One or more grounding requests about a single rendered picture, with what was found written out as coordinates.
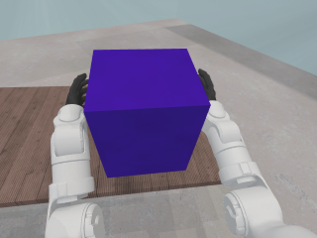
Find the left robot upper arm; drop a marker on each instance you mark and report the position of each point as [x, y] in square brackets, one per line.
[83, 220]

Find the right robot upper arm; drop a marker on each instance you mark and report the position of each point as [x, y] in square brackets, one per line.
[253, 212]

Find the left robot forearm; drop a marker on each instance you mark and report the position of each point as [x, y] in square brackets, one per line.
[70, 155]

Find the right robot forearm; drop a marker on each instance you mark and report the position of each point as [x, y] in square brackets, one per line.
[236, 168]

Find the robot right hand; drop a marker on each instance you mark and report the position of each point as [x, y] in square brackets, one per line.
[207, 84]

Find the carton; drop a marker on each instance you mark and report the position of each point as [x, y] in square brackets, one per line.
[145, 109]

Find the robot left hand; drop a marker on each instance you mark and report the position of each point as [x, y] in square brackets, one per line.
[76, 91]

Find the table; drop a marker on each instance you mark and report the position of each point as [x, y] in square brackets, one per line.
[26, 170]

